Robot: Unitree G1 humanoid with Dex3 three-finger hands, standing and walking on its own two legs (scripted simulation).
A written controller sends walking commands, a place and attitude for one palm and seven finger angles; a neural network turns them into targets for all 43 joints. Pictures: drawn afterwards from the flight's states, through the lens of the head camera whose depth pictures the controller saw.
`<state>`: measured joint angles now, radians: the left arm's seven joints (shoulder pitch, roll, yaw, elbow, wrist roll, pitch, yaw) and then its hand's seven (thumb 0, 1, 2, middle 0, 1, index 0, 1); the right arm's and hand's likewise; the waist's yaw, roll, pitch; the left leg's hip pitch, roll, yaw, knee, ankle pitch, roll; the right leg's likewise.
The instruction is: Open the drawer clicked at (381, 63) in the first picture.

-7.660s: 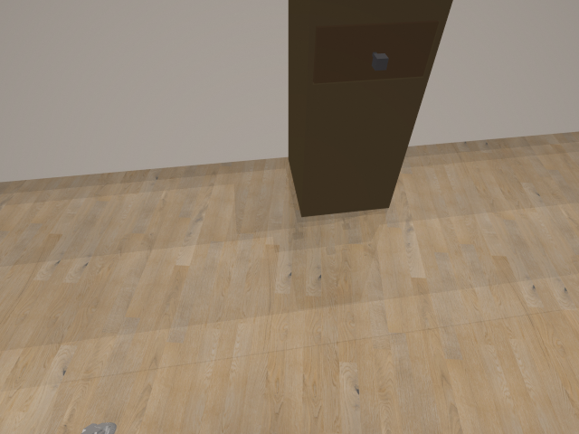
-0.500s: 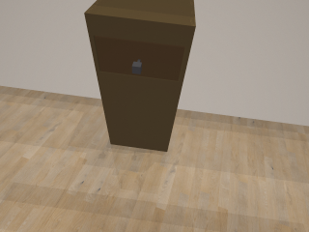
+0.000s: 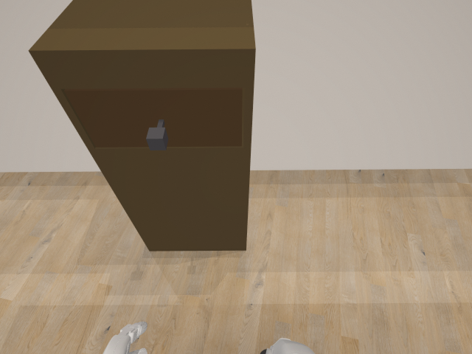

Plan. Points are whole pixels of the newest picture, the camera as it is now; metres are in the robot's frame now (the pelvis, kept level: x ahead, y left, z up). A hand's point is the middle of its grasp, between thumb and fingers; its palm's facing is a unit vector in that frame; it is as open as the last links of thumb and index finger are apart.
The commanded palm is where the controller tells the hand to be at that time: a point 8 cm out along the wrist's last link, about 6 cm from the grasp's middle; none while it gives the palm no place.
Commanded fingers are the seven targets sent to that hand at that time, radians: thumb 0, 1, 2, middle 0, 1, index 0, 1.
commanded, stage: come to a stop and stand still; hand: left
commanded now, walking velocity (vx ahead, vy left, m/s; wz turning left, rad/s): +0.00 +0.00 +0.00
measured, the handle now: (159, 133) +0.57 +0.18 +0.01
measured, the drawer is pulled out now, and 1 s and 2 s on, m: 0.00 0.00 0.00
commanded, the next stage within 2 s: look again from close up in 1.18 s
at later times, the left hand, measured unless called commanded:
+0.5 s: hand out of the picture +0.09 +0.23 -0.16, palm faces +0.06 -0.98 -0.20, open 7.3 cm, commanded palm none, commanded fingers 0.00 0.90 0.90 -0.20 -0.30 -0.20 -0.30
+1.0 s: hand out of the picture +0.02 +0.14 -0.15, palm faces +0.00 -0.98 -0.22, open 7.2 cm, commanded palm none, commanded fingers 0.00 0.90 0.90 -0.20 -0.30 -0.20 -0.30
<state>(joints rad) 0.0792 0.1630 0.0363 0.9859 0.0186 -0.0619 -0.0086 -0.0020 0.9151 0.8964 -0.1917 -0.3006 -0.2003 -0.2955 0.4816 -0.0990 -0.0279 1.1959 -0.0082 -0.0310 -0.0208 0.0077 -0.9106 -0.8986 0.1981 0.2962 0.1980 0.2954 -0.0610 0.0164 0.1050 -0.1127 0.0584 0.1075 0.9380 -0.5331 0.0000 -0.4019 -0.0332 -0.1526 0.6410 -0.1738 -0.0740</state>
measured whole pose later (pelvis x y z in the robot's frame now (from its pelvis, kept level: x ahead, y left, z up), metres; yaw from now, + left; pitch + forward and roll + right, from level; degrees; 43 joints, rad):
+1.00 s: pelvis +0.01 -0.03 +0.02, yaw -1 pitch -1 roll +0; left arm 0.28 0.13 0.01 1.10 0.01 0.02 0.03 0.01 0.94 0.90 -0.20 -0.30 -0.21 -0.30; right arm 0.34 -0.20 -0.03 1.13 -0.02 0.02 -0.02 0.01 -0.91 -0.90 0.19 0.30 0.19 0.29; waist -0.04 0.06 0.00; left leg -0.25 0.07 0.00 0.49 -0.23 -0.04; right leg -0.17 0.00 -0.07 0.50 -0.32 -0.02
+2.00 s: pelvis +0.01 +0.00 +0.01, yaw -2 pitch +2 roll +2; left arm 0.48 0.23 -0.07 0.29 0.21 0.10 0.16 0.01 0.89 0.89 -0.20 -0.32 -0.21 -0.31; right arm 0.33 -0.19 0.01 0.90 0.02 -0.20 -0.07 0.02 -0.93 -0.90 0.20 0.30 0.20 0.30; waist 0.02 -0.01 0.00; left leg -0.29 -0.02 0.08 0.53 -0.28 0.02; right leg -0.27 -0.07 -0.02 0.62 -0.36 -0.01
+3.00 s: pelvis +0.01 -0.02 +0.00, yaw -1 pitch +7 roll +1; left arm 0.18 0.42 -0.02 -0.05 0.95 0.03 0.26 0.00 -0.20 0.42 -0.30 -1.02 -0.30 -1.01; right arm 0.13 -0.26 -0.05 0.62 -0.03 0.08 -0.02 0.02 -0.91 -0.90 0.20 0.30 0.20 0.30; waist 0.07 0.07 -0.07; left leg -0.45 0.01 0.05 0.68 -0.34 0.00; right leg -0.41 -0.04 -0.03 0.71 -0.41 0.00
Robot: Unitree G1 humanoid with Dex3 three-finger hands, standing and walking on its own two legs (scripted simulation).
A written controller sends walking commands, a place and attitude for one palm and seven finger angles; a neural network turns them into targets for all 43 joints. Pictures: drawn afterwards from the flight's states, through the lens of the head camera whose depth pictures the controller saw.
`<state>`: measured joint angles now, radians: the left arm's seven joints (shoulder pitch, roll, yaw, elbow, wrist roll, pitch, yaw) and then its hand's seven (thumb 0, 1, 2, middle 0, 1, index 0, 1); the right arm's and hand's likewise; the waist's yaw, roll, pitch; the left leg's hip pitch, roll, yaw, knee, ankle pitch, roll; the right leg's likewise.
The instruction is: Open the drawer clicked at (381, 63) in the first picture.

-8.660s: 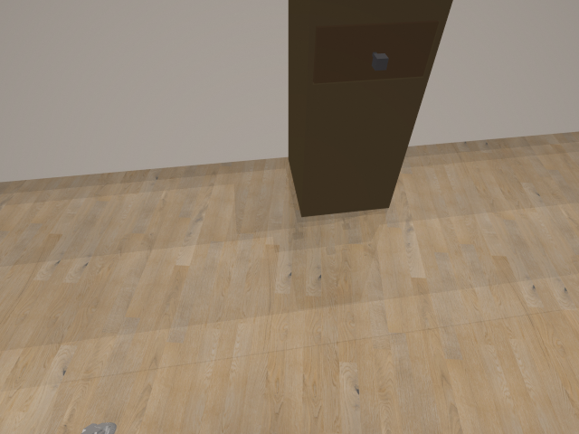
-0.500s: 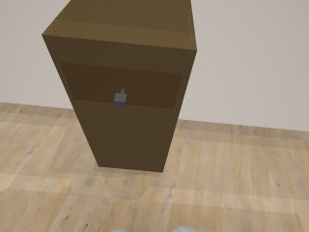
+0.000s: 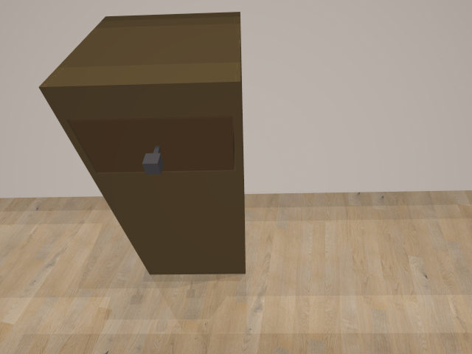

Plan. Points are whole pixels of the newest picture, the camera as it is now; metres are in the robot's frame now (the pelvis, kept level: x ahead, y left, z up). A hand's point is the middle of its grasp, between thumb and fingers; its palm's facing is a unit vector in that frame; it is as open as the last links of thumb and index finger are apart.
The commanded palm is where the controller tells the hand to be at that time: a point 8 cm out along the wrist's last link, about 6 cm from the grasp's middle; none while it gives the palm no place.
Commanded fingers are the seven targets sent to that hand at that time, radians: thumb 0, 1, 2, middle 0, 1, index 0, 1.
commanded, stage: come to a stop and stand still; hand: left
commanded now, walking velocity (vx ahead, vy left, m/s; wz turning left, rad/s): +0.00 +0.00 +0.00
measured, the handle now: (155, 158) +0.56 +0.22 -0.01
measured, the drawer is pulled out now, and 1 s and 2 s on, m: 0.00 0.00 0.00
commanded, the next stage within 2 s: look again from close up in 0.18 s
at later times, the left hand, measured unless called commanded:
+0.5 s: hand out of the picture +0.00 +0.18 -0.18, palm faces +0.04 -0.98 -0.19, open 7.3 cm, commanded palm none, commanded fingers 0.00 0.90 0.90 -0.20 -0.30 -0.20 -0.30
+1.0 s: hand out of the picture +0.11 +0.23 -0.11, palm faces -0.08 -0.88 -0.47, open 7.4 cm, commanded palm +0.12 +0.26 -0.05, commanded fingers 0.00 0.74 0.83 -0.21 -0.41 -0.21 -0.41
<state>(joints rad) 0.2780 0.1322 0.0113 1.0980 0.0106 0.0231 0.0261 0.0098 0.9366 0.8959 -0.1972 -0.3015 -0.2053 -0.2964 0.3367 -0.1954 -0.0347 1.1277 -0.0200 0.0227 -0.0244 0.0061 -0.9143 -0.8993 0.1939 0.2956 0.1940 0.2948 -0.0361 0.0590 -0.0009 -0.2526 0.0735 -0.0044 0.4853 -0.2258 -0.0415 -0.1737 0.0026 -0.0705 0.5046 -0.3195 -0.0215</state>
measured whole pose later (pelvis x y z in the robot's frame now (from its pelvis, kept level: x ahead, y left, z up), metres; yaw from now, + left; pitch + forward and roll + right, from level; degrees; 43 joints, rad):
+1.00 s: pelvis +0.01 +0.03 +0.00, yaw -1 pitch +2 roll +2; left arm 0.48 0.23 -0.07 0.29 0.21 0.10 0.16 0.01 0.89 0.89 -0.20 -0.32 -0.21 -0.31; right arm 0.33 -0.19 0.01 0.90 0.02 -0.20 -0.07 0.02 -0.93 -0.90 0.20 0.30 0.20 0.30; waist 0.02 -0.01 0.00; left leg -0.29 -0.02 0.08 0.53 -0.28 0.02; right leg -0.27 -0.07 -0.02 0.62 -0.36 -0.01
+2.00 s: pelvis +0.01 +0.02 -0.02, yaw +0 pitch +7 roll +1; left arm 0.18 0.42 -0.02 -0.05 0.95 0.03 0.26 0.00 -0.20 0.42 -0.30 -1.02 -0.30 -1.01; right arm 0.13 -0.26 -0.05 0.62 -0.03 0.08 -0.02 0.02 -0.91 -0.90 0.20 0.30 0.20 0.30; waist 0.07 0.07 -0.07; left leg -0.45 0.01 0.05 0.68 -0.34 0.00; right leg -0.41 -0.04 -0.03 0.71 -0.41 0.00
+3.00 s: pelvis -0.01 +0.02 +0.00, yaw +0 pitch +2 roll +1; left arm -0.13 0.49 -0.06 0.09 0.90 0.01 0.03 0.00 -0.49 0.30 -0.31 -1.20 -0.32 -1.20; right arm 0.12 -0.26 -0.01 0.64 0.01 0.11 -0.03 0.01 -0.91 -0.90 0.20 0.30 0.20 0.30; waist 0.08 0.09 -0.01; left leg -0.28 0.00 0.03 0.45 -0.21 0.00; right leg -0.24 -0.04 -0.05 0.49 -0.29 0.00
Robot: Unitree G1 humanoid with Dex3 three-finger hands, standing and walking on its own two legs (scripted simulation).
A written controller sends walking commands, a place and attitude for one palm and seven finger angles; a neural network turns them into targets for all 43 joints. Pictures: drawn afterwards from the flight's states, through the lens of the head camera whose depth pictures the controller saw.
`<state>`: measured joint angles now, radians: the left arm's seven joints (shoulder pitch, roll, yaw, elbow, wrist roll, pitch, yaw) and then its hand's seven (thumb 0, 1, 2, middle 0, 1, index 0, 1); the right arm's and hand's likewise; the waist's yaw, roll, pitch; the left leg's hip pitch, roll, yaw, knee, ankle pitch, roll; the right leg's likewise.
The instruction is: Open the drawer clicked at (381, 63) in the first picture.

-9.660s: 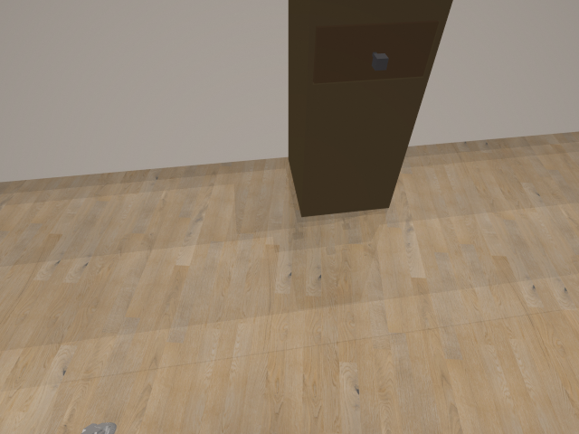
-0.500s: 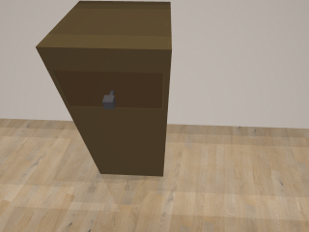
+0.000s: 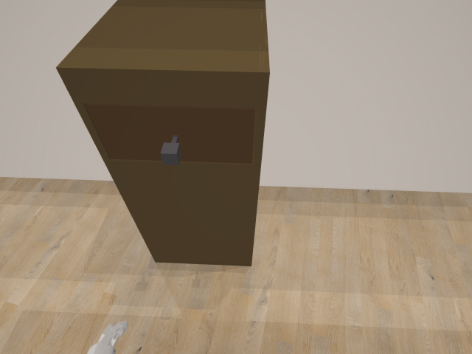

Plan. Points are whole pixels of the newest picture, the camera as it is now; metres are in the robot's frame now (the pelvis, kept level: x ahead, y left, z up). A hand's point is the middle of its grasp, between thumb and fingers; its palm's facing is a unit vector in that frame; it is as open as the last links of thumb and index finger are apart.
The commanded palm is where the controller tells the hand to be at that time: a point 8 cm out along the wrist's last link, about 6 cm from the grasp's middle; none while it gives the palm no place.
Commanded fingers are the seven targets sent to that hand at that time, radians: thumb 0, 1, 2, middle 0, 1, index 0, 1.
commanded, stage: raise the hand with hooked fingers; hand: left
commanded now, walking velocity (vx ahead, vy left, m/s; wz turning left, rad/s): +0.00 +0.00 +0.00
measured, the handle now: (172, 148) +0.55 +0.20 +0.00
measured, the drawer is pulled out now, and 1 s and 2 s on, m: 0.00 0.00 0.00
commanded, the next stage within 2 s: move the hooked fingers above the handle in 1.78 s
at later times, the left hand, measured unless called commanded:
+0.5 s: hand (113, 311) +0.19 +0.22 -0.02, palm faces +0.09 -0.04 -1.00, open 9.7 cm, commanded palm +0.17 +0.22 +0.03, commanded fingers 0.00 0.15 0.58 -0.25 -0.78 -0.25 -0.78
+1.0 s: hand (108, 252) +0.26 +0.23 +0.05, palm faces +0.08 -0.09 -0.99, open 12.6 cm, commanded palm +0.23 +0.23 +0.11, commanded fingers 0.00 -0.43 0.33 -0.29 -1.15 -0.29 -1.15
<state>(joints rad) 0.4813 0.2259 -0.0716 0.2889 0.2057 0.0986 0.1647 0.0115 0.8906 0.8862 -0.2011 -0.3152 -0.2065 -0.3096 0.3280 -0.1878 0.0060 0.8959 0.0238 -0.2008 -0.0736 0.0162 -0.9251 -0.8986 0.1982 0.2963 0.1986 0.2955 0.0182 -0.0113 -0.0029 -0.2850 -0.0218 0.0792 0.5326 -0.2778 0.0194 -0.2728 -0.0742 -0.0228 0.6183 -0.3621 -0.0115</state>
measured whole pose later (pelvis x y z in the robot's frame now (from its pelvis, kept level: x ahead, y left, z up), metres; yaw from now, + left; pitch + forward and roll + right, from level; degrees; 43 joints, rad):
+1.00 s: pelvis +0.00 -0.02 -0.01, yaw +1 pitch +7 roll +1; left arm 0.18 0.42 -0.02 -0.05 0.95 0.03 0.26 0.00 -0.20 0.42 -0.30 -1.02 -0.30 -1.01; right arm 0.13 -0.26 -0.05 0.62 -0.03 0.08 -0.02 0.02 -0.91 -0.90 0.20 0.30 0.20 0.30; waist 0.07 0.07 -0.07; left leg -0.45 0.01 0.05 0.68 -0.34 0.00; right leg -0.41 -0.04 -0.03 0.71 -0.41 0.00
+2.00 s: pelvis -0.01 -0.02 +0.01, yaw +1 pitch +2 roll +1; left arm -0.13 0.49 -0.06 0.09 0.90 0.01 0.03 0.00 -0.49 0.30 -0.31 -1.20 -0.32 -1.20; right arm 0.12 -0.26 -0.01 0.64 0.01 0.11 -0.03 0.01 -0.91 -0.90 0.20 0.30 0.20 0.30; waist 0.08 0.09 -0.01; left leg -0.28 0.00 0.03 0.45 -0.21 0.00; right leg -0.24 -0.04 -0.05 0.49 -0.29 0.00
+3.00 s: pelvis +0.00 -0.01 -0.01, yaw +0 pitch +10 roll +0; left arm -0.63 0.47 -0.08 0.72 1.01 -0.06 0.11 0.00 -0.48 0.30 -0.31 -1.20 -0.32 -1.20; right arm 0.26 -0.26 -0.05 0.67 0.02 0.15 -0.03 0.01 -0.91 -0.90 0.20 0.30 0.20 0.30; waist -0.01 0.05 -0.09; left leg -0.49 0.02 0.05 0.61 -0.30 0.01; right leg -0.45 -0.03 -0.03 0.63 -0.36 0.00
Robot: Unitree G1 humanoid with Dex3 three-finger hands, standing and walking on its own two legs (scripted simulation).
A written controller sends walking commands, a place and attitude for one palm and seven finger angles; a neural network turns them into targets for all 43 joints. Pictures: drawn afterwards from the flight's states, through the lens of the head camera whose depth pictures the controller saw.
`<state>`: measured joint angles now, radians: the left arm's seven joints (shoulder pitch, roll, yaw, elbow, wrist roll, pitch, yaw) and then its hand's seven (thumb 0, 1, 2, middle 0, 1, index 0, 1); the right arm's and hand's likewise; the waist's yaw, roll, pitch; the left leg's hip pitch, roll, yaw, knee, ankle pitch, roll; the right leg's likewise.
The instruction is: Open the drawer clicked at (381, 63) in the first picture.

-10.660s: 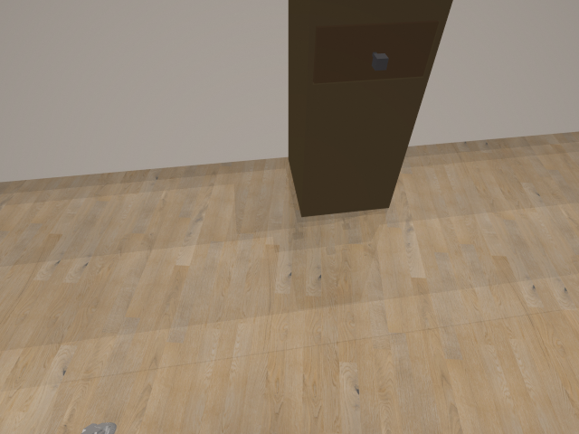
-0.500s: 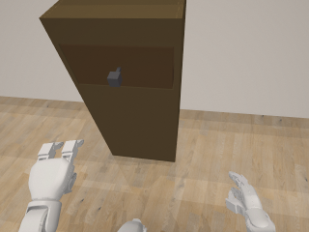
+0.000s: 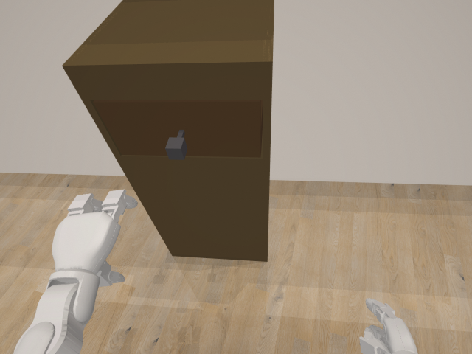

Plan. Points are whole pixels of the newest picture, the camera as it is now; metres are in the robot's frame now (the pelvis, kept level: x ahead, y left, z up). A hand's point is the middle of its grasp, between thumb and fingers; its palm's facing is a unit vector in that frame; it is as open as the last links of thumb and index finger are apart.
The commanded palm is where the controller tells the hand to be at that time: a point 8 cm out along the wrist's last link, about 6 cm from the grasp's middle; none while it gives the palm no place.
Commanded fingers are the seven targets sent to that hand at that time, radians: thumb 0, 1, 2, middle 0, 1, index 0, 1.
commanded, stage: raise the hand with hooked fingers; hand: left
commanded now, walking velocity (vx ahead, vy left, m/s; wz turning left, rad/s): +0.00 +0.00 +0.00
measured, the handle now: (178, 142) +0.56 +0.21 +0.01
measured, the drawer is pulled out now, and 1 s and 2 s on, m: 0.00 0.00 0.00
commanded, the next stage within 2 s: move the hooked fingers above the handle in 0.78 s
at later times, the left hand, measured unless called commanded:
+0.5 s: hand (94, 202) +0.30 +0.26 +0.12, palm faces +0.03 -0.07 -1.00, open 13.8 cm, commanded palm +0.27 +0.26 +0.18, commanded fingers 0.00 -0.50 0.30 -0.30 -1.20 -0.30 -1.20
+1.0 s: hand (105, 210) +0.30 +0.24 +0.11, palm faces +0.01 -0.07 -1.00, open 13.8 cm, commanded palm +0.28 +0.24 +0.17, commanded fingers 0.00 -0.50 0.30 -0.30 -1.20 -0.30 -1.20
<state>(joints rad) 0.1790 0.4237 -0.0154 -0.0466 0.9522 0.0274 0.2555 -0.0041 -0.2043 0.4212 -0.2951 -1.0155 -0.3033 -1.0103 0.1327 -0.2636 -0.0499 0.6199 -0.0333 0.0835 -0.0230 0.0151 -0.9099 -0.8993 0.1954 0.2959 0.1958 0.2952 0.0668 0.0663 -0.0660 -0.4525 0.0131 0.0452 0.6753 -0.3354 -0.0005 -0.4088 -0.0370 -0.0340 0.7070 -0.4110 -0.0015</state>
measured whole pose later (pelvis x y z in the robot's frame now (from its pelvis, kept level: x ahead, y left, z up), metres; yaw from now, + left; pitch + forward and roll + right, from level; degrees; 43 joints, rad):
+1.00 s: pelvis -0.01 +0.00 +0.02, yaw +1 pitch +2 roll +1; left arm -0.13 0.49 -0.06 0.09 0.90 0.01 0.03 0.00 -0.49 0.30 -0.31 -1.20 -0.32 -1.20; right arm 0.12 -0.26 -0.01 0.64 0.01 0.11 -0.03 0.01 -0.91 -0.90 0.20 0.30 0.20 0.30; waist 0.08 0.09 -0.01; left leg -0.28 0.00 0.03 0.45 -0.21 0.00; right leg -0.24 -0.04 -0.05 0.49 -0.29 0.00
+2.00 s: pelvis +0.00 +0.00 +0.01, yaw +0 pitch +10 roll +0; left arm -0.63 0.47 -0.08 0.72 1.01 -0.06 0.11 0.00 -0.48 0.30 -0.31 -1.20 -0.32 -1.20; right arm 0.26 -0.26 -0.05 0.67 0.02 0.15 -0.03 0.01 -0.91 -0.90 0.20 0.30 0.20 0.30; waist -0.01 0.05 -0.09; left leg -0.49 0.02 0.05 0.61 -0.30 0.01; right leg -0.45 -0.03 -0.03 0.63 -0.36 0.00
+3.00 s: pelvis +0.01 +0.02 +0.00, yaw -1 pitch +16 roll -1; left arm -0.82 0.52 -0.05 0.96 1.05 -0.06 0.16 0.00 -0.48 0.30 -0.31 -1.20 -0.32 -1.20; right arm 0.31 -0.25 -0.06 0.68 0.00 0.15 -0.02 0.01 -0.91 -0.90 0.20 0.30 0.20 0.30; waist -0.08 0.04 -0.12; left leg -0.63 0.03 0.05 0.69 -0.33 0.02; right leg -0.56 -0.02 -0.02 0.65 -0.36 0.02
